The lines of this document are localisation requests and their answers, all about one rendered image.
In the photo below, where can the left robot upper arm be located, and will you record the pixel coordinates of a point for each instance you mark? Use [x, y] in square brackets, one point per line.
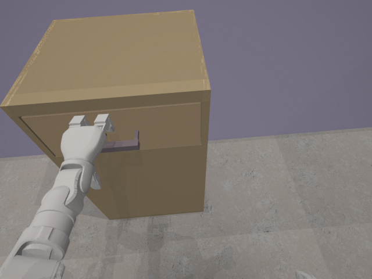
[25, 267]

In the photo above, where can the robot left forearm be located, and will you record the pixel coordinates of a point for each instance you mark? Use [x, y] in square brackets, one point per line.
[47, 236]

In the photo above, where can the left robot hand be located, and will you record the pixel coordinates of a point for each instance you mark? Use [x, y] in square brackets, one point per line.
[85, 142]

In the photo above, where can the cabinet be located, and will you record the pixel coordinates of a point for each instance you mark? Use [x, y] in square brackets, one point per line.
[123, 61]

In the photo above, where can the handle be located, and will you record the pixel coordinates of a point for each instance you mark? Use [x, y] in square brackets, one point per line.
[118, 146]

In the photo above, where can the drawer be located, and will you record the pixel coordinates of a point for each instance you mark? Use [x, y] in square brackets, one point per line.
[158, 126]

